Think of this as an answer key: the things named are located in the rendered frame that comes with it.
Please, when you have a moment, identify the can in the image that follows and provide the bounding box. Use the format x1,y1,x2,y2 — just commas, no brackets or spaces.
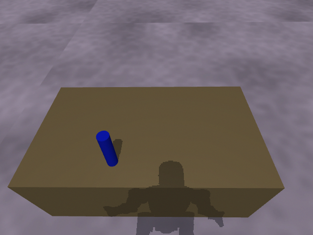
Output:
96,131,118,166

